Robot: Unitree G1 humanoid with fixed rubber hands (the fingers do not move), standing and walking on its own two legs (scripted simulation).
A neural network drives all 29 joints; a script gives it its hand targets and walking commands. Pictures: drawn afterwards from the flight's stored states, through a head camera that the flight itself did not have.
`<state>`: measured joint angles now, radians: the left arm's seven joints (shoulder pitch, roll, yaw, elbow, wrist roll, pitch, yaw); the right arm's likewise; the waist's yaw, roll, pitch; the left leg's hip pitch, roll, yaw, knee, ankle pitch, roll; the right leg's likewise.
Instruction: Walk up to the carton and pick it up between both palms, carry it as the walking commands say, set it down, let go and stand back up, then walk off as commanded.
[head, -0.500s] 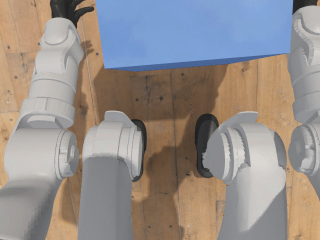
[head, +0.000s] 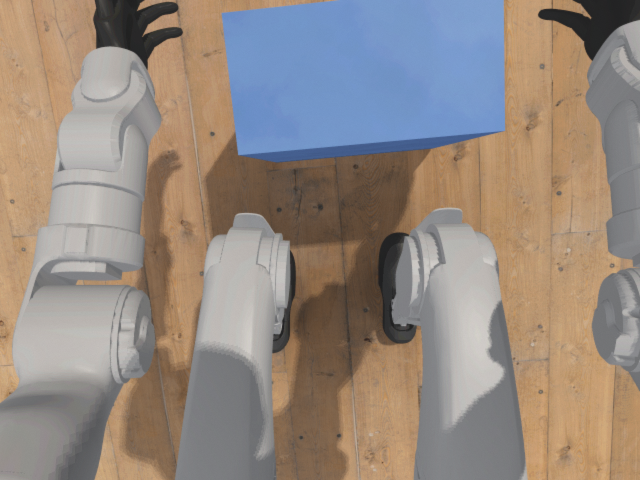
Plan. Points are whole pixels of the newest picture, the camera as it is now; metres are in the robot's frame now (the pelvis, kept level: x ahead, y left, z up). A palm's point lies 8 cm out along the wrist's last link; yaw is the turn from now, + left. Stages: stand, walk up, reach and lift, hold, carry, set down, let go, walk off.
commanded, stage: set down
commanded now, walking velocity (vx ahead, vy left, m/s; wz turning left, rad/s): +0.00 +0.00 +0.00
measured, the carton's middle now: (356, 99) +0.49 -0.03 -0.31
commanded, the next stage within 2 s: let go in 0.80 s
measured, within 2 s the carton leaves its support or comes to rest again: neither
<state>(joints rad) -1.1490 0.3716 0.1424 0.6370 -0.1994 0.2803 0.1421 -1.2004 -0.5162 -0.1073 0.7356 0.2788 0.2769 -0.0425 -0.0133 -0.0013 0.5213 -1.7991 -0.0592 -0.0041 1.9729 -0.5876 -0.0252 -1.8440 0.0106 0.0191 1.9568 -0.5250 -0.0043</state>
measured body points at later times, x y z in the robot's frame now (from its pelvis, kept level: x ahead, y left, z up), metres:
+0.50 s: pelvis +0.01 +0.00 +0.12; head +0.34 -0.01 +0.42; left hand +0.53 +0.20 +0.01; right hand +0.52 -0.25 +0.02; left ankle +0.12 +0.12 -0.42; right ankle +0.14 -0.12 -0.42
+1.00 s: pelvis +0.06 +0.00 +0.20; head +0.32 -0.02 +0.57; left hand +0.51 +0.20 +0.10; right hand +0.50 -0.25 +0.09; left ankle +0.12 +0.12 -0.42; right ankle +0.14 -0.12 -0.42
